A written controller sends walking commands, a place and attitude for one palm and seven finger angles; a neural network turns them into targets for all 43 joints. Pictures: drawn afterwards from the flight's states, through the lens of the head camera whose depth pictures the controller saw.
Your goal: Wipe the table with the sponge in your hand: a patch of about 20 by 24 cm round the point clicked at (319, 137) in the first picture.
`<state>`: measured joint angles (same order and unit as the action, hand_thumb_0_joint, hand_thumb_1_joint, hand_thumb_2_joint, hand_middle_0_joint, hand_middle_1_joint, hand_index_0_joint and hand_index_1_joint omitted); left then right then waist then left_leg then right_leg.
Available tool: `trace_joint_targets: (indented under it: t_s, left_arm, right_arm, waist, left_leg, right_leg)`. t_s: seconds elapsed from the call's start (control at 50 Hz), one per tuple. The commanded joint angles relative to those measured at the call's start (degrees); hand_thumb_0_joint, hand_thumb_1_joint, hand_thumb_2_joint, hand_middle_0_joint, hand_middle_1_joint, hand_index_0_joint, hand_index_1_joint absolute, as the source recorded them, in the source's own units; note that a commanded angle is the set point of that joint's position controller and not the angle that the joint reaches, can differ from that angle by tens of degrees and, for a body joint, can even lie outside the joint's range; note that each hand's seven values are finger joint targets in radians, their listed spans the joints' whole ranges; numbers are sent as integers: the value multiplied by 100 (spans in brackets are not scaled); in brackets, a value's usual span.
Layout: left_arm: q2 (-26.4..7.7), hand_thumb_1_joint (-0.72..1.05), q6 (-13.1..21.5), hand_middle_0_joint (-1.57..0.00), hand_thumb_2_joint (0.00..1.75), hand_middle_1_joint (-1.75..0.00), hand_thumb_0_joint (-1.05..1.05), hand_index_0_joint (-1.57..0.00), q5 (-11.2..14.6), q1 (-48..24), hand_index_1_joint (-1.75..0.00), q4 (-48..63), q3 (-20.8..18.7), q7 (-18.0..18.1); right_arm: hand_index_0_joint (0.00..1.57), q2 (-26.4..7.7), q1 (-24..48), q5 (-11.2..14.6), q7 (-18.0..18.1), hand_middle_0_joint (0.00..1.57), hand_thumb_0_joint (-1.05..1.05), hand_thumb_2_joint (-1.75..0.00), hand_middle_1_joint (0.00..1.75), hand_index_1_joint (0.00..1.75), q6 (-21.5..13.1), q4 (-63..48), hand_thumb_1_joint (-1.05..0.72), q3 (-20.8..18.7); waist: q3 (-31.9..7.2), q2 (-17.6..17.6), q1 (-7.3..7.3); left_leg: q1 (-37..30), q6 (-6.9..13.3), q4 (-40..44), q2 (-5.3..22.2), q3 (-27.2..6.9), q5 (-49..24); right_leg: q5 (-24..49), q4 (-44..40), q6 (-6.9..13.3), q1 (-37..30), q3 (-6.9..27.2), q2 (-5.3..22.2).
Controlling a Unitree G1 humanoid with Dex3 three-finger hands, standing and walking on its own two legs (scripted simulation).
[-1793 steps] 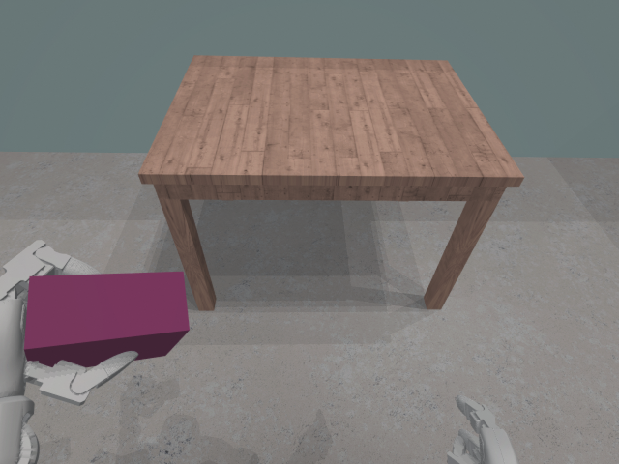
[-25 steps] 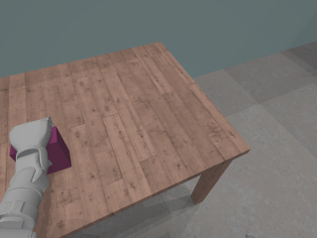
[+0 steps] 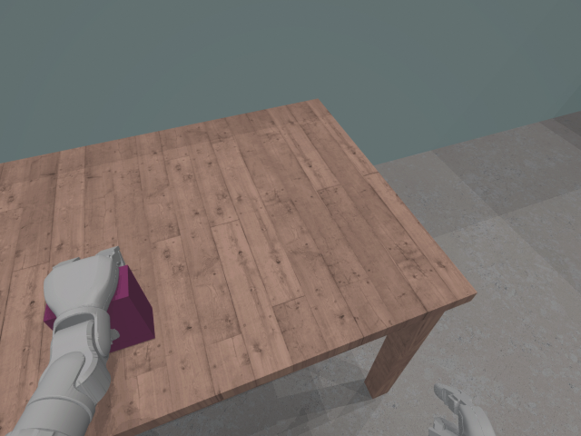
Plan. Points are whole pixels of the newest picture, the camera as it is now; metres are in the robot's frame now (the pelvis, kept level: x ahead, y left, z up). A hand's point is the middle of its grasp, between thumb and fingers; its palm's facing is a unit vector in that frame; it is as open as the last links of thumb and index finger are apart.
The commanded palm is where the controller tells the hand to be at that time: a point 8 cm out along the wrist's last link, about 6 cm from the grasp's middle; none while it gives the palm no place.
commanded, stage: wipe back along the first lane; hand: left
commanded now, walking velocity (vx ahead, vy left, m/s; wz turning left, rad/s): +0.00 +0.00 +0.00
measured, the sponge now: (110, 320) +0.28 +0.32 -0.05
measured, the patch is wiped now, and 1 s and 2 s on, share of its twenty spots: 1.00 1.00 1.00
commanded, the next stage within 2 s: lift the sponge slowly off the table in 0.50 s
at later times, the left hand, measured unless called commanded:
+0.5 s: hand (100, 339) +0.23 +0.29 +0.00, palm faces -0.04 -0.06 -1.00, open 10.3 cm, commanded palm +0.19 +0.27 +0.03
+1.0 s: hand (102, 345) +0.23 +0.29 +0.01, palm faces -0.09 -0.08 -0.99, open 10.3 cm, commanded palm +0.20 +0.27 +0.06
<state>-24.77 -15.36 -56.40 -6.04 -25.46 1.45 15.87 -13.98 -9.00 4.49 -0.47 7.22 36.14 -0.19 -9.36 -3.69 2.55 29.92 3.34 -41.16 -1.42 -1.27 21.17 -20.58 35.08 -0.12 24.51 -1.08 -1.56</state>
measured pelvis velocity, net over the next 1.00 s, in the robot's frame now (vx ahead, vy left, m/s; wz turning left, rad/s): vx -0.01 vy -0.02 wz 0.00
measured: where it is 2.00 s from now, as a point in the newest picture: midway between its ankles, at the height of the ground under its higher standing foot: outside the picture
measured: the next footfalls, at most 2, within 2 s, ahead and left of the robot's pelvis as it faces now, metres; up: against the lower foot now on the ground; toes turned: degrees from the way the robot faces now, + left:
none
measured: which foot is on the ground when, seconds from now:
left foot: down 0.00-1.00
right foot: down 0.00-1.00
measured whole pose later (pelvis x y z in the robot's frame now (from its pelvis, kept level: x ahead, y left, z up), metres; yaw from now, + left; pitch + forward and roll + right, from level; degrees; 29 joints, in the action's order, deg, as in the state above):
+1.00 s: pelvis -0.01 -0.02 +0.01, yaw +0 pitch +5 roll -2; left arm -22.7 -15.4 -55.9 4.5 -15.9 2.4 13.5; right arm -14.1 -6.8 3.5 2.0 5.0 38.0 -0.8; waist -6.1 -4.2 4.5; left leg 23.3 2.1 -36.9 -1.0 -1.4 18.9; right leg -19.2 32.7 0.9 18.9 -1.0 -1.9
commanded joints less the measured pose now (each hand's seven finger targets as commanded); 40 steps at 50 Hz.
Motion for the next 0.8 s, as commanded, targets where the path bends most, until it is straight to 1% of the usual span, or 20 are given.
trace_joint_targets:
  t_s: [0.0, 0.02, 0.06, 0.12, 0.16, 0.22, 0.26, 0.32, 0.36, 0.4, 0.42, 0.5, 0.52, 0.56, 0.58, 0.6, 0.62, 0.7, 0.72, 0.78]
  left_arm:
    - [-487, 10, -107, -120, 130, -160, 0, -120, 81, 113, -160, 221, 15, -268]
    - [-515, 10, -94, -120, 130, -160, 0, -120, 100, 129, -160, 414, -61, -258]
    - [-278, 10, -105, -120, 130, -160, 0, -120, 107, 302, -160, 440, 152, -261]
    - [-433, 10, -83, -120, 130, -160, 0, -120, 140, 587, -160, 588, -63, -245]
    - [-121, 10, -120, -120, 130, -160, 0, -120, 126, 545, -160, 688, 269, -243]
    - [-438, 10, -138, -120, 130, -160, 0, -120, 142, 738, -160, 780, -90, -207]
    - [-115, 10, -140, -120, 130, -160, 0, -120, 164, 933, -160, 856, 201, -217]
    - [-375, 10, -127, -120, 130, -160, 0, -120, 194, 1148, -160, 982, -108, -184]
    - [-114, 10, -112, -120, 130, -160, 0, -120, 203, 1326, -160, 1111, 153, -198]
    - [-112, 10, -126, -120, 130, -160, 0, -120, 187, 1462, -160, 1139, 168, -198]
    - [-259, 10, -140, -120, 130, -160, 0, -120, 202, 1379, -160, 1234, -1, -186]
    - [-139, 10, -219, -120, 130, -160, 0, -120, 174, 1287, -160, 1222, 181, -192]
    - [-385, 10, -207, -120, 130, -160, 0, -120, 157, 1087, -160, 1225, -83, -170]
    - [-123, 10, -206, -120, 130, -160, 0, -120, 114, 1023, -160, 1170, 207, -182]
    - [-287, 10, -200, -120, 130, -160, 0, -120, 44, 905, -160, 1045, 75, -169]
    - [-172, 10, -176, -120, 130, -160, 0, -120, 60, 931, -160, 1118, 167, -179]
    - [-397, 10, -145, -120, 130, -160, 0, -120, 73, 859, -160, 1267, -67, -164]
    - [-296, 10, -80, -120, 130, -160, 0, -120, 56, 750, -160, 1440, 84, -169]
    - [-481, 10, -62, -120, 130, -160, 0, -120, 87, 743, -160, 1480, -146, -155]
    - [-457, 10, -37, -120, 130, -160, 0, -120, 67, 618, -160, 1507, -71, -169]
  right_arm:
    - [20, -818, 505, -36, 57, 20, 0, -90, 30, 30, -233, -746, -90, -274]
    - [20, -810, 568, -32, 55, 20, 0, -90, 30, 30, -244, -768, -90, -272]
    - [20, -777, 560, -33, 55, 20, 0, -90, 30, 30, -274, -779, -90, -279]
    - [20, -788, 645, -44, 59, 20, 0, -90, 30, 30, -309, -792, -90, -270]
    - [20, -758, 658, -46, 51, 20, 0, -90, 30, 30, -312, -816, -90, -267]
    - [20, -780, 726, -48, 73, 20, 0, -90, 30, 30, -329, -798, -90, -264]
    - [20, -727, 759, -49, 78, 20, 0, -90, 30, 30, -352, -845, -90, -264]
    - [20, -756, 812, -56, 91, 20, 0, -90, 30, 30, -373, -834, -90, -271]
    - [20, -705, 841, -60, 81, 20, 0, -90, 30, 30, -387, -880, -90, -253]
    - [20, -697, 899, -59, 75, 20, 0, -90, 30, 30, -398, -885, -90, -248]
    - [20, -714, 926, -54, 87, 20, 0, -90, 30, 30, -388, -873, -90, -254]
    - [20, -694, 971, -56, 134, 20, 0, -90, 30, 30, -396, -882, -90, -229]
    - [20, -732, 961, -60, 160, 20, 0, -90, 30, 30, -386, -826, -90, -254]
    - [20, -694, 970, -65, 187, 20, 0, -90, 30, 30, -399, -847, -90, -234]
    - [20, -721, 923, -69, 187, 20, 0, -90, 30, 30, -396, -780, -90, -242]
    - [20, -700, 968, -77, 196, 20, 0, -90, 30, 30, -409, -819, -90, -244]
    - [20, -714, 989, -75, 207, 20, 0, -90, 30, 30, -411, -813, -90, -261]
    - [20, -676, 1025, -101, 226, 20, 0, -90, 30, 30, -457, -810, -90, -268]
    - [20, -690, 1030, -105, 233, 20, 0, -90, 30, 30, -458, -790, -90, -272]
    - [20, -687, 1021, -115, 241, 20, 0, -90, 30, 30, -471, -766, -90, -268]
  waist:
    - [-559, 451, -20]
    - [-656, 291, 45]
    - [-620, 392, 10]
    - [-689, 461, 89]
    - [-533, 416, 12]
    - [-561, 391, 129]
    - [-495, 490, 97]
    - [-534, 544, 182]
    - [-447, 510, 143]
    - [-358, 504, 169]
    - [-334, 467, 188]
    - [-148, 495, 151]
    - [-179, 536, 164]
    - [-146, 467, 124]
    - [-151, 545, 127]
    - [-222, 546, 146]
    - [-338, 380, 201]
    - [-413, 326, 138]
    - [-444, 265, 193]
    - [-372, 380, 147]
  left_leg:
    - [-937, -134, 524, 92, -288, -2186]
    - [-981, -146, 547, 97, -323, -2307]
    - [-1028, -130, 518, 98, -308, -2264]
    - [-954, -140, 545, 88, -315, -2298]
    - [-972, -130, 555, 98, -303, -2177]
    - [-943, -136, 609, 83, -299, -2096]
    - [-941, -109, 599, 60, -254, -2001]
    - [-906, -109, 625, 51, -255, -1975]
    - [-909, -104, 618, 49, -226, -1998]
    - [-891, -102, 664, 42, -227, -1884]
    - [-885, -107, 712, 60, -252, -1813]
    - [-879, -82, 770, 37, -223, -1514]
    - [-884, -85, 783, 43, -252, -1487]
    - [-899, -73, 771, 15, -199, -1407]
    - [-907, -79, 760, 16, -240, -1418]
    - [-924, -69, 763, 0, -202, -1422]
    - [-979, -72, 790, 14, -245, -1452]
    - [-1135, -45, 750, -4, -208, -1598]
    - [-1133, -50, 788, 0, -244, -1610]
    - [-1176, -37, 782, -11, -238, -1639]
  right_leg:
    - [1957, -284, 442, -211, -148, -236]
    - [2005, -259, 470, -281, -114, -237]
    - [1983, -267, 453, -240, -145, -243]
    - [2171, -251, 461, -430, -62, -225]
    - [2006, -255, 447, -279, -129, -231]
    - [2023, -281, 477, -436, -51, -222]
    - [2000, -308, 443, -420, -87, -212]
    - [2125, -331, 464, -564, 29, -205]
    - [2184, -310, 441, -559, -34, -189]
    - [2031, -361, 439, -523, 1, -189]
    - [1920, -375, 462, -530, 30, -201]
    - [1572, -469, 442, -429, 6, -198]
    - [1534, -486, 465, -437, 80, -215]
    - [1451, -493, 443, -366, 30, -202]
    - [1444, -498, 453, -312, 32, -209]
    - [1492, -503, 448, -394, 62, -197]
    - [1482, -503, 477, -465, 117, -207]
    - [1684, -517, 452, -516, 95, -185]
    - [1690, -541, 477, -575, 149, -201]
    - [1781, -578, 444, -566, 101, -179]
